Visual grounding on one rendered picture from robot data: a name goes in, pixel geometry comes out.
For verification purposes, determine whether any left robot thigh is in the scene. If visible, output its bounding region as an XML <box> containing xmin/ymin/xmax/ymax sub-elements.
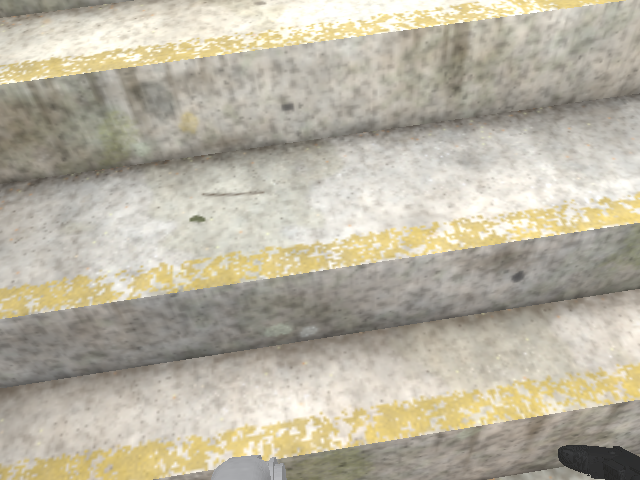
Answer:
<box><xmin>212</xmin><ymin>455</ymin><xmax>287</xmax><ymax>480</ymax></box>

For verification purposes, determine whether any robot right hand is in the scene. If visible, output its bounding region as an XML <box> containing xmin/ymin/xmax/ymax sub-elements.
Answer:
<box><xmin>558</xmin><ymin>445</ymin><xmax>640</xmax><ymax>480</ymax></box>

